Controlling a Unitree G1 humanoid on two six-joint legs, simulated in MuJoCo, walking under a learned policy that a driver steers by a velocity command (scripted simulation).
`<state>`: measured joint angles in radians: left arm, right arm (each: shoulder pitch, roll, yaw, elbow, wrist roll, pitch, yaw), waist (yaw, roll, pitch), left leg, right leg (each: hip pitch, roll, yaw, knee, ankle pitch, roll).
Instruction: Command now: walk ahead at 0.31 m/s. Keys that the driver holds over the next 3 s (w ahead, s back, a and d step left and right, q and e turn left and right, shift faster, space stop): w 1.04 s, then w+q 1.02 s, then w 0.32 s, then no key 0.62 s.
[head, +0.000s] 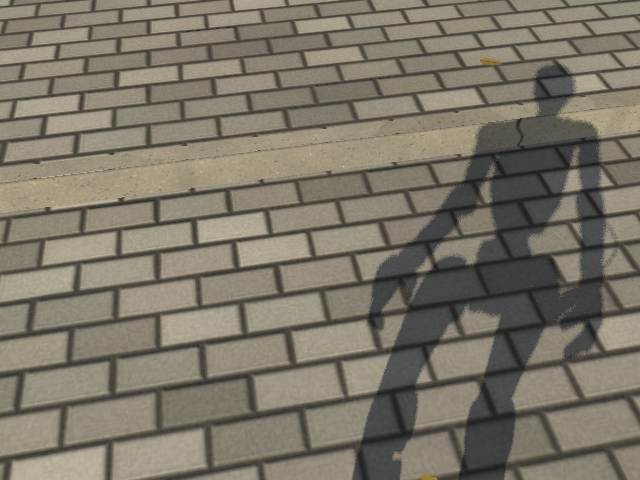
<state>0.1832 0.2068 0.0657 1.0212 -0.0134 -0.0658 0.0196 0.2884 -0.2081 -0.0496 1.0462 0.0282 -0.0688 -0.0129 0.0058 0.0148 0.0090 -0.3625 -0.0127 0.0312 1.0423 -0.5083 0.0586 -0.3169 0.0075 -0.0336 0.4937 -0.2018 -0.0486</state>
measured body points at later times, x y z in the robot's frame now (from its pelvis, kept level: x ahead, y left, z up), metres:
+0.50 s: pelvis +0.17 +0.07 +0.02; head +0.18 +0.10 +0.47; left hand +0.33 +0.32 -0.12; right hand +0.09 -0.16 -0.12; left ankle +0.11 +0.15 -0.74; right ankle +0.31 -0.12 -0.66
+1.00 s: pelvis +0.47 +0.01 +0.01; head +0.49 +0.01 +0.46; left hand +0.51 +0.27 -0.13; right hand +0.58 -0.26 -0.12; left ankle +0.51 +0.18 -0.65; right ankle +0.48 -0.07 -0.74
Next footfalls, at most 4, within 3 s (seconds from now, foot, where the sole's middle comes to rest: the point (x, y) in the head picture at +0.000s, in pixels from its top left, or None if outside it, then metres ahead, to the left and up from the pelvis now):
0.22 left None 0.15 0.15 -0.77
0.76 right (374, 472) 0.52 -0.07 -0.77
1.30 left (268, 338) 0.84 0.17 -0.77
1.84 right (319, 244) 1.13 0.05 -0.77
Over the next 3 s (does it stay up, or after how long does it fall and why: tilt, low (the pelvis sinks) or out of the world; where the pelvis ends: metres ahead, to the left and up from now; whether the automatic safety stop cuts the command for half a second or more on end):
stays up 1.37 0.29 0.07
